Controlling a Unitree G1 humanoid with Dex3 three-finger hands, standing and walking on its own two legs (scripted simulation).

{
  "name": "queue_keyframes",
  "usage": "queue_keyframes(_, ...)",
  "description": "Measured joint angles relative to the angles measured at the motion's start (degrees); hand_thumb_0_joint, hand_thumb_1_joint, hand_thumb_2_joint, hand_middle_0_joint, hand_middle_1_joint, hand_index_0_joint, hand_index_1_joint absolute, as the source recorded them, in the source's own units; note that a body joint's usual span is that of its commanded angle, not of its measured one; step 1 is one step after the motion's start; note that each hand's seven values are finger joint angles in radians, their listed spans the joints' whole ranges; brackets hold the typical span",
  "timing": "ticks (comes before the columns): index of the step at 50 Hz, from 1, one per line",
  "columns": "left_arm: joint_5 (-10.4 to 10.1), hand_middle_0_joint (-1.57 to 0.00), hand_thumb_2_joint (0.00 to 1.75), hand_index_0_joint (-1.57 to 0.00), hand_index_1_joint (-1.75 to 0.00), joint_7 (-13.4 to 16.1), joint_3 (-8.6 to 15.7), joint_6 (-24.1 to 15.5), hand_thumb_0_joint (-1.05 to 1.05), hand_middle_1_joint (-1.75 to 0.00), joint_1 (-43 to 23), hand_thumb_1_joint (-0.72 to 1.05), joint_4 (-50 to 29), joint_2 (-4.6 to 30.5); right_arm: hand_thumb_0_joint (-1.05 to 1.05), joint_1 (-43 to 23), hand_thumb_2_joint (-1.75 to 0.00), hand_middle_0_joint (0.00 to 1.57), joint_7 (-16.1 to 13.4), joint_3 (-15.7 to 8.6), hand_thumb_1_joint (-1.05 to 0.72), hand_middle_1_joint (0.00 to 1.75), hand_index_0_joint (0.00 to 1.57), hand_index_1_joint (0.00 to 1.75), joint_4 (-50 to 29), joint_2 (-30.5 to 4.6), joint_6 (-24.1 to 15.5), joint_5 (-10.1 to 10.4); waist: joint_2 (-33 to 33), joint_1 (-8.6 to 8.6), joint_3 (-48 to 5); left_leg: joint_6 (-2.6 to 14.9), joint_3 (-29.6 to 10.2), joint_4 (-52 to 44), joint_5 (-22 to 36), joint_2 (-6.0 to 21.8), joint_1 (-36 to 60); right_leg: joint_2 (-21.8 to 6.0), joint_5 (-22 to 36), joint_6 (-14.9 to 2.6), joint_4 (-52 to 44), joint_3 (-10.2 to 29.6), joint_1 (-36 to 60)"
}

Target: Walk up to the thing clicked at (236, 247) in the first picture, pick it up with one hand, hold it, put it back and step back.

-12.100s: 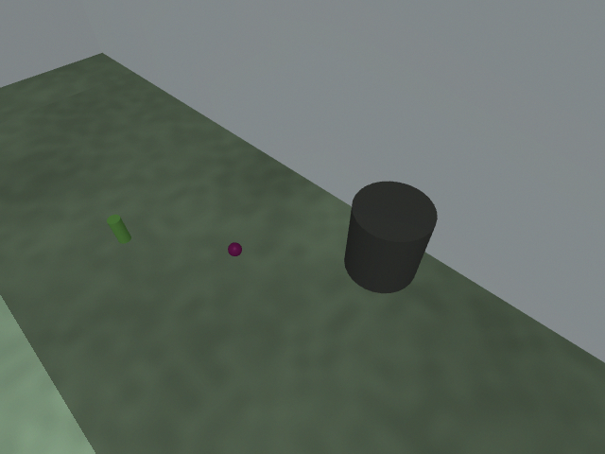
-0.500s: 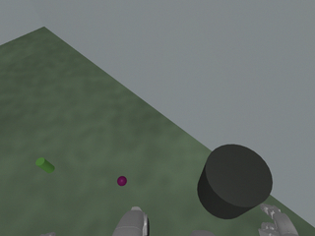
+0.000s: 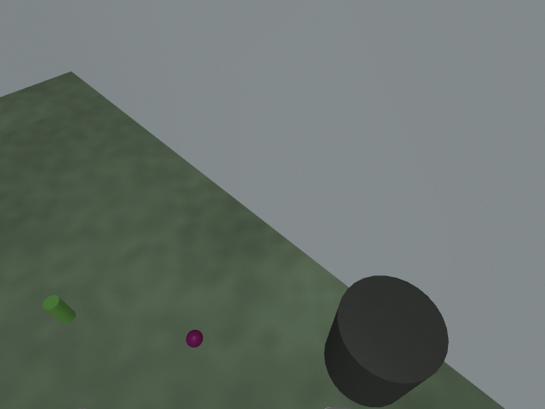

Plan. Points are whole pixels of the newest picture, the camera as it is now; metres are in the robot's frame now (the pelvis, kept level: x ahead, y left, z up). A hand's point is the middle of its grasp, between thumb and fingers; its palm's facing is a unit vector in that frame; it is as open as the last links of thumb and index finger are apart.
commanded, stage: walk up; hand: left
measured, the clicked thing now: (194, 338) +0.48 +0.28 -0.73
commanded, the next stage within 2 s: none
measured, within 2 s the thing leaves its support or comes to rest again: neither
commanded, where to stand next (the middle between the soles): +0.10 +0.03 m, yaw +1 degrees
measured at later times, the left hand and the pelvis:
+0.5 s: hand out of the picture +0.06 +0.30 -0.15, palm faces +0.04 -0.93 -0.37, open 7.3 cm; pelvis +0.02 +0.02 +0.00, yaw +3 degrees
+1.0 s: hand out of the picture +0.10 +0.29 -0.13, palm faces +0.01 -0.93 -0.36, open 7.3 cm; pelvis +0.03 +0.03 +0.02, yaw +2 degrees
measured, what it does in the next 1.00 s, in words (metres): steps on the spot: left foot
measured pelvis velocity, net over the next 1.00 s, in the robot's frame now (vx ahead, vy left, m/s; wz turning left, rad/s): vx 0.03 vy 0.03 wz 0.03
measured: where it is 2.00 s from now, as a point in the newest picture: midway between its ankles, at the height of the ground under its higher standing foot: outside the picture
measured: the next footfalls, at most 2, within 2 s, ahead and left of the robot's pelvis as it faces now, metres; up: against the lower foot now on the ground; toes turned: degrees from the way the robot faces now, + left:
left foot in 0.28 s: +0.05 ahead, +0.15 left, +0.00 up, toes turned +3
left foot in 1.38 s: +0.20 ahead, +0.18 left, +0.00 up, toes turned +3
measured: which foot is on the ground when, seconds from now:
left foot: down 0.00-0.00, up 0.02-0.26, down 0.28-1.00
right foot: down 0.00-1.00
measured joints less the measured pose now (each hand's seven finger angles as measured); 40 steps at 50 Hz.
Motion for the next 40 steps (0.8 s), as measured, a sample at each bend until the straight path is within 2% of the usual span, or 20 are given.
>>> queue_keyframes(1, 0.3, -0.20, 0.90, -0.21, -0.30, 0.4, 0.0, -0.3, 0.00, -0.30, -0.6, 0.91, 0.3, -0.5, 0.01, -0.7, -0.90, 0.20, -0.2, 0.0, -0.90, 0.30, 0.21, 0.30, 0.3, -0.2, 0.6, 0.3, 1.1, 0.14, 0.4, 0.54, -1.2, 2.6, -1.4, 0.3, -0.9, 0.6, 1.7, 0.17, 0.4, -0.7, 0.0)
queue_keyframes(4, 0.6, -0.20, 0.90, -0.21, -0.30, 0.9, -1.0, -0.4, 0.00, -0.30, -2.2, 0.91, 0.8, -2.1, 0.01, -3.0, -0.90, 0.20, -0.7, -0.2, -0.90, 0.30, 0.20, 0.30, 1.1, -0.2, 2.2, 0.7, 2.5, 0.99, 0.4, 1.87, -4.1, 11.6, -8.7, -2.3, -4.5, 0.4, 0.1, -0.30, 2.3, -1.3, -0.7)
queue_keyframes(8, 0.9, -0.20, 0.90, -0.21, -0.30, 0.9, -1.7, -0.3, 0.00, -0.30, -3.3, 0.91, 0.8, -4.0, 0.01, -4.8, -0.90, 0.20, -0.2, -0.8, -0.90, 0.30, 0.20, 0.30, 1.3, -0.8, 2.2, 0.5, 3.8, 1.92, 0.4, 2.24, -3.1, 16.3, -8.8, -3.0, -6.7, -0.9, 0.3, -0.28, 1.2, -1.6, -0.3)
queue_keyframes(12, 1.2, -0.20, 0.90, -0.21, -0.30, 0.7, -1.5, 0.0, 0.00, -0.30, -3.6, 0.90, 1.0, -3.6, 0.01, -5.3, -0.90, 0.20, 0.6, -0.9, -0.90, 0.30, 0.20, 0.30, 1.9, -0.6, 1.8, 0.0, 2.9, 2.72, -0.2, 2.08, 0.3, 9.5, -8.6, -1.5, -4.5, -2.5, -0.2, 0.23, 1.7, -1.8, -1.1)
queue_keyframes(14, 1.0, -0.20, 0.90, -0.21, -0.30, 0.6, -1.4, 0.5, 0.00, -0.30, -3.6, 0.90, 1.3, -2.9, 0.01, -5.2, -0.90, 0.20, 0.7, -0.9, -0.90, 0.30, 0.20, 0.30, 2.4, -0.6, 1.3, -0.1, 2.2, 2.97, -0.6, 2.04, 1.7, 2.3, -5.1, -1.4, -1.6, -3.2, -1.1, 0.88, 3.4, -1.7, -2.2)
queue_keyframes(15, 0.7, -0.20, 0.90, -0.21, -0.30, 0.7, -1.4, 0.7, 0.00, -0.30, -3.7, 0.90, 1.6, -2.4, 0.01, -5.5, -0.90, 0.20, 0.6, -1.0, -0.90, 0.30, 0.20, 0.30, 2.8, -0.3, 1.0, -0.4, 1.2, 3.06, -0.3, 1.74, 2.3, 0.5, -1.1, -2.0, -0.9, -3.9, -1.8, 1.33, 4.7, -1.1, -2.8)
queue_keyframes(16, 0.4, -0.20, 0.90, -0.21, -0.30, 0.8, -1.4, 1.1, 0.00, -0.30, -3.6, 0.90, 2.1, -2.1, 0.01, -5.8, -0.90, 0.20, 0.4, -1.0, -0.90, 0.30, 0.20, 0.30, 3.1, 0.2, 0.8, -0.7, 0.2, 3.23, -0.1, 1.53, 2.9, 0.2, -0.2, -2.7, -0.6, -4.4, -2.6, 1.28, 5.7, -0.1, -3.1)
queue_keyframes(19, -0.3, -0.20, 0.90, -0.21, -0.30, 1.1, -1.6, 1.6, 0.00, -0.30, -2.7, 0.91, 4.1, -1.7, 0.01, -6.2, -0.90, 0.20, 0.3, -0.4, -0.90, 0.30, 0.20, 0.30, 3.6, 1.0, 0.7, -0.6, 0.1, 2.55, -0.7, 1.77, 2.5, 0.9, -1.3, -2.2, -0.7, -2.2, -8.9, 0.13, 6.6, 1.1, -2.5)
queue_keyframes(20, -0.5, -0.20, 0.90, -0.21, -0.30, 1.1, -1.7, 1.5, 0.00, -0.30, -2.5, 0.91, 4.7, -1.5, 0.01, -6.6, -0.90, 0.20, 0.3, -0.1, -0.90, 0.30, 0.20, 0.30, 3.9, 1.4, 0.6, -0.5, -0.1, 2.56, -0.6, 1.68, 2.5, 0.9, -1.5, -2.0, -0.4, -1.8, -6.6, 0.14, 5.0, 1.2, -1.6)
queue_keyframes(21, -0.7, -0.20, 0.90, -0.21, -0.30, 1.2, -1.8, 1.2, 0.00, -0.30, -2.4, 0.91, 5.4, -1.4, 0.01, -7.0, -0.90, 0.20, 0.2, 0.2, -0.90, 0.30, 0.20, 0.30, 4.1, 1.6, 0.6, -0.3, -0.1, 2.59, -0.3, 1.54, 2.3, 1.0, -1.7, -1.8, -0.2, -1.5, -1.9, 0.63, 2.9, 1.1, -0.6)
queue_keyframes(22, -0.7, -0.20, 0.90, -0.21, -0.30, 1.2, -1.9, 0.9, 0.00, -0.30, -2.4, 0.91, 6.1, -1.5, 0.01, -7.6, -0.90, 0.20, 0.2, 0.4, -0.90, 0.30, 0.20, 0.30, 4.4, 1.8, 0.6, 0.0, 0.1, 2.66, -0.1, 1.40, 2.1, 1.0, -1.8, -1.4, 0.1, -1.2, -0.4, 1.43, 1.7, 0.9, 0.2)
queue_keyframes(26, -0.9, -0.20, 0.90, -0.21, -0.30, 1.1, -3.0, 0.8, 0.00, -0.30, -2.5, 0.91, 8.1, -2.0, 0.01, -9.8, -0.90, 0.20, 0.0, 1.0, -0.90, 0.30, 0.20, 0.30, 5.2, 2.8, 0.4, 0.5, -0.2, 2.98, 0.0, 1.39, 2.2, -1.9, -0.8, -1.4, 1.9, -1.3, -0.6, 2.44, -0.8, 0.9, 1.9)
queue_keyframes(32, -1.1, -0.20, 0.90, -0.21, -0.30, 1.0, -4.2, 0.3, 0.00, -0.30, -4.2, 0.91, 10.0, -3.2, 0.01, -13.9, -0.90, 0.20, -0.1, 1.2, -0.90, 0.30, 0.20, 0.30, 6.6, 3.3, 0.5, 1.0, 0.0, 3.53, -0.1, 1.51, 2.5, -5.7, 0.8, -1.4, 4.1, -1.3, 1.1, 2.54, -4.8, 1.1, 4.1)
queue_keyframes(40, -0.9, -0.20, 0.90, -0.21, -0.30, 1.1, -4.6, 0.0, 0.00, -0.30, -6.8, 0.91, 11.9, -4.0, 0.01, -17.3, -0.90, 0.20, 0.1, 1.0, -0.90, 0.30, 0.20, 0.30, 8.7, 3.3, 0.6, 1.1, 0.1, 3.55, -0.9, 1.53, 3.0, -11.2, 3.5, -1.6, 7.1, -1.5, 3.5, 2.76, -9.6, 1.5, 6.7)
